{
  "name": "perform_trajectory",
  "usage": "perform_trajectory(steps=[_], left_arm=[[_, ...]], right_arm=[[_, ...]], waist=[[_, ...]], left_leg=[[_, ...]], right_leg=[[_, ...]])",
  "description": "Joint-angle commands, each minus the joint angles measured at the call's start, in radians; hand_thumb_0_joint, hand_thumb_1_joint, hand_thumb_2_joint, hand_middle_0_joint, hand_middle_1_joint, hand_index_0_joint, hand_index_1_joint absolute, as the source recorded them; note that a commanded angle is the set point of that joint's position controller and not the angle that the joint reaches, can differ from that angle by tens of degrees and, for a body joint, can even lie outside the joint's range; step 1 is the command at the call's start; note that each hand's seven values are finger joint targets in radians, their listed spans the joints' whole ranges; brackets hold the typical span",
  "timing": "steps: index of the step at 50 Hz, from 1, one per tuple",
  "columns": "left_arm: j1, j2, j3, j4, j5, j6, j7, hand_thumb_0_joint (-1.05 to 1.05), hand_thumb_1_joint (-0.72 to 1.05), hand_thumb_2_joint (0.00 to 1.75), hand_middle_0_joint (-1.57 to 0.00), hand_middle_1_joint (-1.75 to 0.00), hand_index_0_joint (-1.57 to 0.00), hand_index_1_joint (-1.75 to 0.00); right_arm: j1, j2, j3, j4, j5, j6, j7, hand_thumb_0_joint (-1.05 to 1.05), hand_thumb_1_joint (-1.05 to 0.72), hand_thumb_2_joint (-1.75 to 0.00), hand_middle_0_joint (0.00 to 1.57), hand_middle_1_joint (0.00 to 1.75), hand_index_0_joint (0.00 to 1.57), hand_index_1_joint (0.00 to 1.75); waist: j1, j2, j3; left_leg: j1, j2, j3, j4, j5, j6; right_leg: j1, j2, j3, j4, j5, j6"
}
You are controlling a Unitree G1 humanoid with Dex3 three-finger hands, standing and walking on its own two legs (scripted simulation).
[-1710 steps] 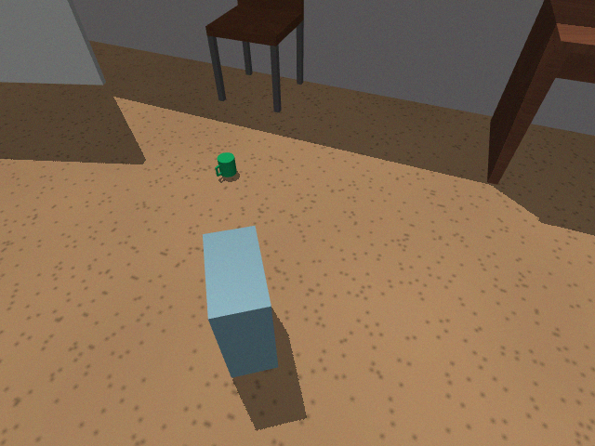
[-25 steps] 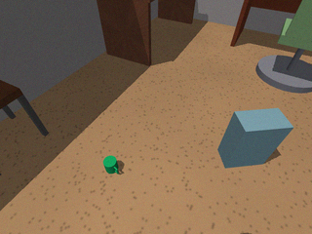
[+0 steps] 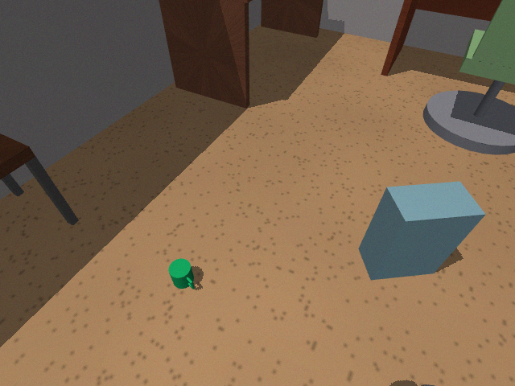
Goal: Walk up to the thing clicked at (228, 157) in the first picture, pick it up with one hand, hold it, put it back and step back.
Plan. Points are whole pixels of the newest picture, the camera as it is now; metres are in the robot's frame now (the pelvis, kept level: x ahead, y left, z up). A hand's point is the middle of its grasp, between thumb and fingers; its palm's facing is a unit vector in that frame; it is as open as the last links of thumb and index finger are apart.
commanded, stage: stand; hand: left
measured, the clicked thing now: (184, 276) +0.70 +0.31 -0.73
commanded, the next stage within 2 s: walk up in 0.98 s
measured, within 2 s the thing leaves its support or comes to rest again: neither
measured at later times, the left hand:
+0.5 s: hand out of the picture +0.06 +0.25 -0.15, palm faces -0.04 -0.94 -0.35, open 7.4 cm
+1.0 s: hand out of the picture +0.05 +0.25 -0.15, palm faces -0.05 -0.94 -0.34, open 7.4 cm
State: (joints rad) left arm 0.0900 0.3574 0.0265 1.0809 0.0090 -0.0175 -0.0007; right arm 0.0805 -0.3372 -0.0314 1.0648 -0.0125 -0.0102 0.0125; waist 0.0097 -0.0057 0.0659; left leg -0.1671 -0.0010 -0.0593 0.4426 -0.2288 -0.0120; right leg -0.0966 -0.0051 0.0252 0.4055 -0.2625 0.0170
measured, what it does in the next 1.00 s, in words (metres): stands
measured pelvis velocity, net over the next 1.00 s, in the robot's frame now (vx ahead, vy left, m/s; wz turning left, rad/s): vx -0.02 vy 0.00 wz -0.01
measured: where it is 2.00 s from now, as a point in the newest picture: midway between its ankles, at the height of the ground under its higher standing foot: outside the picture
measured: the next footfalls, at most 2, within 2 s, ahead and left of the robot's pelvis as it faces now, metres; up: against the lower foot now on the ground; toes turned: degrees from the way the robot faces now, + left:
right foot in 1.68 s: +0.28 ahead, -0.11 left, +0.00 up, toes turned -1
left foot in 2.00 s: +0.36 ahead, +0.15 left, +0.00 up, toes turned +1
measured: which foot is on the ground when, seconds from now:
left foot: down 0.00-1.00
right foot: down 0.00-1.00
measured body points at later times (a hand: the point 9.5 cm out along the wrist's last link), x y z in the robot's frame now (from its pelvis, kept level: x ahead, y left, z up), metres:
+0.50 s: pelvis -0.02 +0.00 +0.01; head -0.01 +0.00 +0.46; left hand +0.07 +0.30 -0.12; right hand +0.06 -0.30 -0.13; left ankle +0.01 +0.13 -0.74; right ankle -0.02 -0.13 -0.74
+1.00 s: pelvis -0.02 +0.00 +0.01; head -0.01 -0.01 +0.45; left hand +0.05 +0.30 -0.13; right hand +0.04 -0.31 -0.13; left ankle +0.01 +0.13 -0.74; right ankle -0.03 -0.13 -0.74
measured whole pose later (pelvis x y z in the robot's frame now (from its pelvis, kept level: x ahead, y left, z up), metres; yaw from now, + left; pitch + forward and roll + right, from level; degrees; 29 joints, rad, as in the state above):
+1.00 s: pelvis -0.02 +0.00 +0.01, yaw -1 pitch -3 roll +0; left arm 0.13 0.36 0.00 1.11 0.01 -0.01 -0.02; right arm 0.12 -0.35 -0.01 1.13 -0.01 0.00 0.02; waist -0.01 0.00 0.06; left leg -0.15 0.00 -0.05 0.35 -0.17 -0.01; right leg -0.11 0.00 0.04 0.36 -0.22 0.01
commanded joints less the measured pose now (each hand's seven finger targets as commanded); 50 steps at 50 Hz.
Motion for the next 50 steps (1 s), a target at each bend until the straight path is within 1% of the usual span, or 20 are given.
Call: perform_trajectory(steps=[1,2,5,8,10,11,13,15,19,23,25,26,29,32,39,45,46,48,49,50], left_arm=[[-0.05,0.198,0.031,-0.048,-0.005,-0.018,0.013,0.0,0.9,0.9,-0.2,-0.3,-0.2,-0.3],[-0.051,0.2,0.03,-0.04,-0.006,-0.019,0.013,0.0,0.9,0.9,-0.2,-0.3,-0.2,-0.3],[-0.054,0.204,0.027,-0.026,-0.003,-0.017,0.012,0.0,0.9,0.9,-0.2,-0.3,-0.2,-0.3],[-0.05,0.207,0.024,-0.019,-0.003,-0.019,0.012,0.0,0.9,0.9,-0.2,-0.3,-0.2,-0.3],[-0.056,0.201,0.02,-0.015,-0.003,-0.017,0.012,0.0,0.9,0.9,-0.2,-0.3,-0.2,-0.3],[-0.059,0.206,0.021,-0.015,-0.001,-0.017,0.012,0.0,0.9,0.9,-0.2,-0.3,-0.2,-0.3],[-0.063,0.206,0.019,-0.01,-0.002,-0.014,0.011,0.0,0.9,0.9,-0.2,-0.3,-0.2,-0.3],[-0.04,0.204,0.016,-0.002,-0.002,-0.014,0.01,0.0,0.9,0.9,-0.2,-0.3,-0.2,-0.3],[-0.046,0.211,0.017,-0.006,0.0,-0.016,0.01,0.0,0.9,0.9,-0.2,-0.3,-0.2,-0.3],[-0.036,0.211,0.017,-0.006,-0.001,-0.015,0.008,0.0,0.9,0.9,-0.2,-0.3,-0.2,-0.3],[-0.039,0.214,0.016,-0.003,0.001,-0.012,0.007,0.0,0.9,0.9,-0.2,-0.3,-0.2,-0.3],[-0.03,0.211,0.017,-0.005,0.001,-0.013,0.007,0.0,0.9,0.9,-0.2,-0.3,-0.2,-0.3],[-0.034,0.217,0.018,-0.007,0.001,-0.015,0.006,0.0,0.9,0.9,-0.2,-0.3,-0.2,-0.3],[-0.022,0.219,0.018,-0.013,0.0,-0.017,0.003,0.0,0.9,0.9,-0.2,-0.3,-0.2,-0.3],[-0.011,0.217,0.013,-0.015,-0.002,-0.015,0.005,0.0,0.9,0.9,-0.2,-0.3,-0.2,-0.3],[-0.012,0.221,0.011,-0.019,0.001,-0.014,0.008,0.0,0.9,0.9,-0.2,-0.3,-0.2,-0.3],[-0.003,0.219,0.01,-0.016,-0.003,-0.012,0.006,0.0,0.9,0.9,-0.2,-0.3,-0.2,-0.3],[-0.001,0.22,0.01,-0.016,-0.002,-0.011,0.005,0.0,0.9,0.9,-0.2,-0.3,-0.2,-0.3],[0.062,0.279,0.066,-0.052,0.009,-0.019,-0.015,0.0,0.9,0.9,-0.2,-0.3,-0.2,-0.3],[0.084,0.279,0.073,-0.046,0.02,-0.02,-0.02,0.0,0.9,0.9,-0.2,-0.3,-0.2,-0.3]], right_arm=[[-0.059,-0.23,-0.035,-0.046,0.007,-0.025,-0.022,0.0,-0.9,-0.9,0.2,0.3,0.2,0.3],[-0.055,-0.227,-0.031,-0.043,0.007,-0.025,-0.021,0.0,-0.9,-0.9,0.2,0.3,0.2,0.3],[-0.061,-0.222,-0.026,-0.035,0.008,-0.023,-0.022,0.0,-0.9,-0.9,0.2,0.3,0.2,0.3],[-0.072,-0.219,-0.024,-0.029,0.009,-0.023,-0.021,0.0,-0.9,-0.9,0.2,0.3,0.2,0.3],[-0.067,-0.226,-0.022,-0.02,0.011,-0.022,-0.022,0.0,-0.9,-0.9,0.2,0.3,0.2,0.3],[-0.071,-0.224,-0.023,-0.018,0.008,-0.022,-0.022,0.0,-0.9,-0.9,0.2,0.3,0.2,0.3],[-0.064,-0.223,-0.02,-0.01,0.008,-0.018,-0.021,0.0,-0.9,-0.9,0.2,0.3,0.2,0.3],[-0.074,-0.225,-0.02,-0.007,0.008,-0.02,-0.017,0.0,-0.9,-0.9,0.2,0.3,0.2,0.3],[-0.065,-0.224,-0.018,-0.001,0.007,-0.021,-0.015,0.0,-0.9,-0.9,0.2,0.3,0.2,0.3],[-0.056,-0.231,-0.02,0.008,0.005,-0.018,-0.014,0.0,-0.9,-0.9,0.2,0.3,0.2,0.3],[-0.044,-0.223,-0.016,0.014,0.004,-0.016,-0.011,0.0,-0.9,-0.9,0.2,0.3,0.2,0.3],[-0.043,-0.233,-0.021,0.013,0.004,-0.015,-0.01,0.0,-0.9,-0.9,0.2,0.3,0.2,0.3],[-0.031,-0.229,-0.021,0.015,0.003,-0.017,-0.01,0.0,-0.9,-0.9,0.2,0.3,0.2,0.3],[-0.025,-0.233,-0.02,0.017,0.001,-0.021,-0.01,0.0,-0.9,-0.9,0.2,0.3,0.2,0.3],[-0.016,-0.232,-0.013,0.017,0.004,-0.021,-0.013,0.0,-0.9,-0.9,0.2,0.3,0.2,0.3],[0.0,-0.234,-0.011,0.019,0.004,-0.016,-0.014,0.0,-0.9,-0.9,0.2,0.3,0.2,0.3],[0.008,-0.233,-0.009,0.025,0.005,-0.016,-0.013,0.0,-0.9,-0.9,0.2,0.3,0.2,0.3],[-0.002,-0.235,-0.01,0.022,0.006,-0.016,-0.013,0.0,-0.9,-0.9,0.2,0.3,0.2,0.3],[0.073,-0.298,-0.058,-0.026,-0.011,-0.023,0.01,0.0,-0.9,-0.9,0.2,0.3,0.2,0.3],[0.065,-0.31,-0.068,-0.033,-0.02,-0.02,0.019,0.0,-0.9,-0.9,0.2,0.3,0.2,0.3]], waist=[[-0.006,0.039,-0.112],[-0.009,0.033,-0.129],[-0.011,0.024,-0.129],[-0.008,0.003,-0.147],[-0.013,0.013,-0.124],[-0.011,0.012,-0.132],[-0.014,0.008,-0.095],[-0.005,0.004,-0.095],[-0.011,-0.001,-0.089],[-0.009,0.006,-0.066],[-0.014,-0.003,-0.027],[-0.011,-0.001,-0.044],[-0.019,-0.003,-0.039],[-0.014,0.017,-0.071],[-0.011,0.006,-0.071],[-0.017,-0.005,-0.073],[-0.017,-0.001,-0.048],[-0.015,0.006,-0.044],[-0.014,0.014,-0.135],[0.001,0.035,-0.063]], left_leg=[[0.078,0.119,-0.073,-0.084,0.361,0.036],[0.09,0.121,-0.068,-0.083,0.379,0.038],[0.089,0.118,-0.063,-0.11,0.326,0.032],[0.128,0.122,-0.057,-0.106,0.374,0.033],[0.113,0.121,-0.056,-0.12,0.311,0.031],[0.122,0.122,-0.054,-0.121,0.319,0.029],[0.075,0.117,-0.059,-0.148,0.233,0.026],[0.093,0.119,-0.062,-0.15,0.225,0.028],[0.096,0.117,-0.06,-0.155,0.199,0.024],[0.061,0.113,-0.064,-0.166,0.12,0.027],[0.027,0.108,-0.072,-0.187,0.046,0.023],[0.043,0.11,-0.07,-0.177,0.038,0.028],[0.029,0.107,-0.073,-0.181,0.032,0.024],[0.044,0.111,-0.071,-0.172,0.081,0.028],[0.056,0.113,-0.069,-0.161,0.14,0.026],[0.05,0.112,-0.066,-0.156,0.126,0.028],[0.035,0.109,-0.069,-0.17,0.078,0.025],[0.04,0.108,-0.072,-0.172,0.054,0.026],[0.028,0.07,-0.083,-0.118,-0.384,0.088],[-0.085,0.079,-0.111,-0.114,-0.517,0.096]], right_leg=[[0.017,-0.104,0.065,-0.075,0.302,-0.032],[0.038,-0.107,0.067,-0.076,0.322,-0.029],[0.045,-0.109,0.068,-0.093,0.288,-0.026],[0.043,-0.114,0.063,-0.095,0.337,-0.029],[0.029,-0.111,0.068,-0.113,0.276,-0.028],[0.03,-0.115,0.069,-0.107,0.282,-0.032],[0.019,-0.108,0.069,-0.124,0.197,-0.03],[0.007,-0.109,0.069,-0.131,0.185,-0.03],[-0.016,-0.112,0.079,-0.139,0.162,-0.034],[-0.022,-0.11,0.084,-0.152,0.103,-0.032],[-0.051,-0.105,0.083,-0.162,0.019,-0.033],[-0.047,-0.109,0.089,-0.163,0.024,-0.034],[-0.057,-0.108,0.094,-0.166,0.0,-0.037],[-0.032,-0.111,0.091,-0.147,0.077,-0.038],[-0.042,-0.11,0.09,-0.139,0.108,-0.038],[-0.04,-0.111,0.089,-0.139,0.105,-0.037],[-0.056,-0.107,0.091,-0.146,0.057,-0.035],[-0.068,-0.106,0.091,-0.146,0.043,-0.038],[-0.018,-0.042,0.071,-0.083,-0.344,-0.077],[-0.046,-0.053,0.102,-0.06,-0.46,-0.09]])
